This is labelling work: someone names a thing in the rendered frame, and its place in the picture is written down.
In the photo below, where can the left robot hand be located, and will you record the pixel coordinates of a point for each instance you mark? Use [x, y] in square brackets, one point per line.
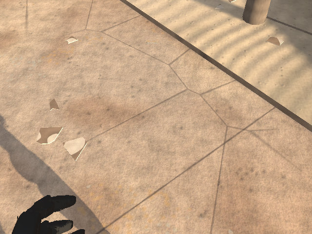
[29, 222]

